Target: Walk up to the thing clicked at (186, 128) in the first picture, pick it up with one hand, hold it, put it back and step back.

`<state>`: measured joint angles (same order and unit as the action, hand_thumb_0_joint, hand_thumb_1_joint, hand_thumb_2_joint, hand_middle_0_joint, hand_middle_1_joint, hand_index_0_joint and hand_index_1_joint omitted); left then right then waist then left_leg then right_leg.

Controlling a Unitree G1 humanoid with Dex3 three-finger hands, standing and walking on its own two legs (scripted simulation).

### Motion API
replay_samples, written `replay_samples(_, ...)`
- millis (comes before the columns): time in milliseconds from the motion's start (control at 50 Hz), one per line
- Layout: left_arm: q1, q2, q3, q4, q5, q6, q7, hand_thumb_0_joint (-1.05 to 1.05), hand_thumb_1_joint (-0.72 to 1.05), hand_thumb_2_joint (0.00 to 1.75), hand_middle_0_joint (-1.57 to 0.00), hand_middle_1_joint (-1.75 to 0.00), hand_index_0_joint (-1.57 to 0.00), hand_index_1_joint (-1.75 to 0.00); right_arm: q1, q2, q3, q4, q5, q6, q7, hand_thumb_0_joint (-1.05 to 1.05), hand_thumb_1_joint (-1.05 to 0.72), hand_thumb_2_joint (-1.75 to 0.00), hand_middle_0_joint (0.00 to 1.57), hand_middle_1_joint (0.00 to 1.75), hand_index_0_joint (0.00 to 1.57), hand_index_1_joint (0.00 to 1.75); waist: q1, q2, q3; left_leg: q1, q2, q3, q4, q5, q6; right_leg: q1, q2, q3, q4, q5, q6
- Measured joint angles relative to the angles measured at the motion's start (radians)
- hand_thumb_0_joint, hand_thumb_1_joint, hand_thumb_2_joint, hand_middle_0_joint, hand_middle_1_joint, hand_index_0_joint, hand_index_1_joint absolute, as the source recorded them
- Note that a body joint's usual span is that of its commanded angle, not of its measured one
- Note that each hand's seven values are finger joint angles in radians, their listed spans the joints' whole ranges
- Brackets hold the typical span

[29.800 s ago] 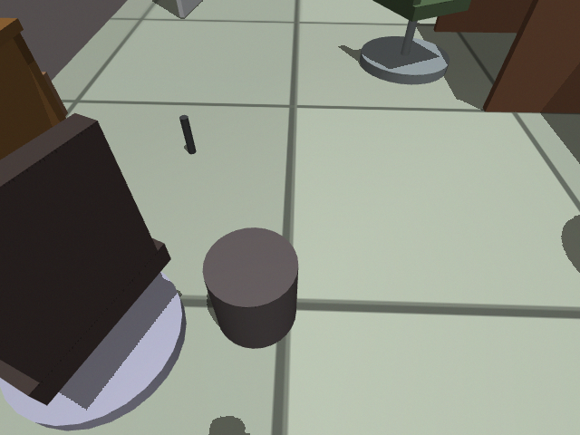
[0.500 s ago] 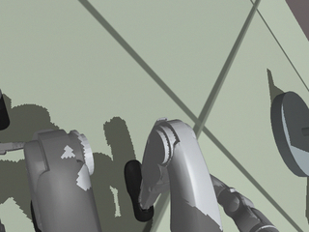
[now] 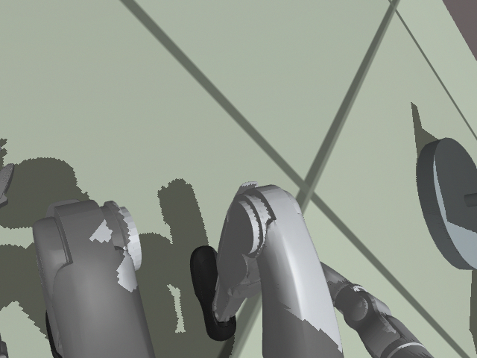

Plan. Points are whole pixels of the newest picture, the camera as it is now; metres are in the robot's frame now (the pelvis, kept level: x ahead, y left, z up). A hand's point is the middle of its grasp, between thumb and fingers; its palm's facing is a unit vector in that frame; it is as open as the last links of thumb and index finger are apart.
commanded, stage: close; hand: left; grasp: from the side
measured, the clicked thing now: out of the picture +0.38 +0.28 -0.17
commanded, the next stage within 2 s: settle in 0.18 s
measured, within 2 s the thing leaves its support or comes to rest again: leaves its support in 0.46 s
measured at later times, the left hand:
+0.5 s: hand out of the picture +0.38 +0.27 -0.16, palm faces +0.27 -0.96 -0.02, open 5.5 cm
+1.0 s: hand out of the picture +0.37 +0.29 -0.04, palm faces +0.27 -0.96 -0.05, open 5.5 cm
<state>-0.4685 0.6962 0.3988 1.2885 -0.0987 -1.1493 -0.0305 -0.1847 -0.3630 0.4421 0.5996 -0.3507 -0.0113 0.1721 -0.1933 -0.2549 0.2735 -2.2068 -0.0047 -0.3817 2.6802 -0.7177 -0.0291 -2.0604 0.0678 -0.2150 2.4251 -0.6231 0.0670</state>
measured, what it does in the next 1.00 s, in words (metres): stands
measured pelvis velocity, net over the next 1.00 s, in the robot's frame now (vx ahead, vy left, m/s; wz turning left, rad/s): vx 0.01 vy -0.01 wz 0.07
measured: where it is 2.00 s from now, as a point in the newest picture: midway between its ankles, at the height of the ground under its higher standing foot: (157, 335)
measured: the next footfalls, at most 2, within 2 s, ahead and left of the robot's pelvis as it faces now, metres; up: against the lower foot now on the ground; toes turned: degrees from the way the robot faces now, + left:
none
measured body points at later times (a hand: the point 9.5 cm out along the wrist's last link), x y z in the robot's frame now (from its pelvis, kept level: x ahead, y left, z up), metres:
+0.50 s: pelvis +0.00 +0.00 +0.00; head +0.21 +0.19 +0.35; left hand +0.36 +0.32 -0.16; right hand +0.20 -0.24 -0.04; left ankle +0.08 +0.12 -0.25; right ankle +0.14 -0.13 -0.24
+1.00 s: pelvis +0.01 -0.01 +0.03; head +0.19 +0.14 +0.42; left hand +0.34 +0.34 -0.04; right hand +0.24 -0.23 -0.05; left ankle +0.08 +0.12 -0.25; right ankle +0.14 -0.13 -0.25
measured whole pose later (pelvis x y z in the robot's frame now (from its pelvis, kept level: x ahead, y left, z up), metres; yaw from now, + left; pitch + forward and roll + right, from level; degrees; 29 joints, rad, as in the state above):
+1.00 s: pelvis +0.01 -0.01 +0.03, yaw +4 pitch +23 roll -13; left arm -0.38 0.50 0.30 0.78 -0.13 -0.81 -0.09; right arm -0.06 -0.31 0.21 0.61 -0.17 0.04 0.15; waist -0.11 -0.09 0.03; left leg -2.25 0.00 -0.25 2.53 -0.71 -0.02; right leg -2.13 0.02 -0.13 2.37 -0.67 0.05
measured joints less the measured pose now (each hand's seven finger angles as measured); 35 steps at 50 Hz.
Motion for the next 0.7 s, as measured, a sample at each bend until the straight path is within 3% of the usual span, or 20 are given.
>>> replay_samples(140, -0.026, -0.007, -0.031, 0.033, -0.016, 0.002, -0.003, 0.00, 0.31, 0.75, -0.85, -0.85, -0.83, -0.86, -0.007, 0.001, 0.002, 0.002, 0.008, -0.003, 0.004, 0.00, -0.87, -0.89, 0.21, 0.30, 0.21, 0.30, -0.011, 0.012, -0.010, -0.001, 0.004, 0.003, 0.001, -0.001, 0.005, -0.002, 0.003, 0.003, 0.000, 0.001, 0.010)
replay_samples(260, -0.041, -0.007, 0.008, 0.050, -0.004, -0.004, 0.003, 0.01, 0.26, 0.84, -0.92, -0.95, -0.93, -0.98, -0.010, 0.006, 0.013, -0.016, 0.009, -0.002, 0.001, 0.00, -0.87, -0.89, 0.20, 0.30, 0.21, 0.30, -0.022, -0.001, -0.004, 0.002, 0.007, -0.007, 0.005, -0.005, 0.003, -0.002, 0.008, -0.004, -0.002, 0.005, 0.004)
replay_samples(380, -0.013, -0.001, 0.024, -0.008, 0.009, -0.005, 0.000, 0.01, 0.22, 0.97, -0.96, -1.06, -0.97, -1.10, 0.004, 0.006, 0.010, -0.015, 0.006, 0.007, 0.000, 0.00, -0.88, -0.90, 0.20, 0.30, 0.21, 0.30, -0.012, -0.008, 0.004, 0.004, 0.005, -0.008, 0.002, -0.005, -0.001, 0.000, 0.005, -0.005, -0.003, 0.004, -0.001)
replay_samples(540, 0.012, -0.020, -0.004, -0.114, -0.013, 0.053, -0.010, 0.02, 0.19, 1.06, -0.97, -1.11, -0.98, -1.13, 0.030, 0.004, -0.030, -0.001, 0.023, 0.012, 0.003, 0.00, -0.89, -0.90, 0.21, 0.30, 0.21, 0.30, 0.010, 0.022, -0.024, -0.006, 0.003, 0.011, -0.014, -0.003, 0.003, -0.006, -0.004, 0.006, -0.009, -0.006, 0.000)
replay_samples(700, 0.026, -0.080, -0.051, -0.215, -0.024, 0.130, -0.029, 0.02, 0.17, 1.09, -0.99, -1.10, -1.00, -1.11, 0.055, 0.011, -0.089, 0.003, 0.065, 0.021, 0.004, 0.00, -0.89, -0.90, 0.21, 0.30, 0.21, 0.30, 0.028, 0.070, -0.096, -0.017, 0.004, 0.039, -0.040, 0.000, 0.007, -0.019, -0.016, 0.023, -0.015, -0.017, -0.003)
